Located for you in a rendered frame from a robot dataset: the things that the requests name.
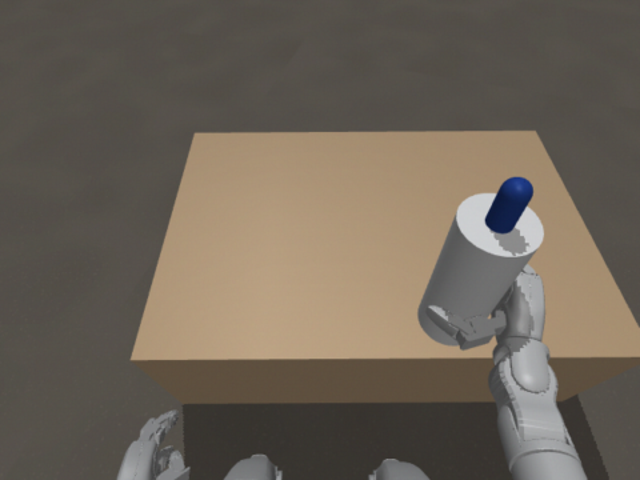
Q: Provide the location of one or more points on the right robot hand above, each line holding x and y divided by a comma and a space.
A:
520, 312

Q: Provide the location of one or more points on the bottle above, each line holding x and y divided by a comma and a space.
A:
491, 239

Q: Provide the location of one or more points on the right robot arm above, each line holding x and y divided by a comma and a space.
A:
535, 440

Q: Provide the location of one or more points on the left robot hand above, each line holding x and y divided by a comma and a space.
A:
142, 461

